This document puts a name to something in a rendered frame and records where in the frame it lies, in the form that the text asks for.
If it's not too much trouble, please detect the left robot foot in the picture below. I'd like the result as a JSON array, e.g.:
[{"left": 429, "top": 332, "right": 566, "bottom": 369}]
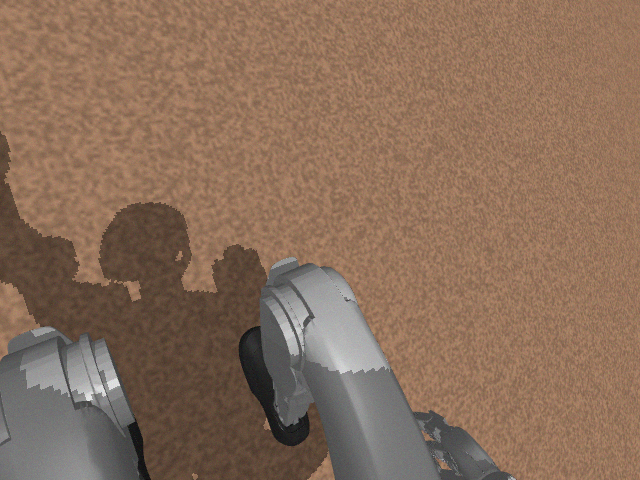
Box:
[{"left": 128, "top": 416, "right": 151, "bottom": 480}]

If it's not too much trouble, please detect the right robot hand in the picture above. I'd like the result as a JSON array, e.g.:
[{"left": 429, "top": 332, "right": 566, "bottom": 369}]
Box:
[{"left": 413, "top": 410, "right": 500, "bottom": 480}]

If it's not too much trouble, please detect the right robot foot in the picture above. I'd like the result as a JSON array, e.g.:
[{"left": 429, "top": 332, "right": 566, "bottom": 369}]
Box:
[{"left": 239, "top": 326, "right": 310, "bottom": 446}]

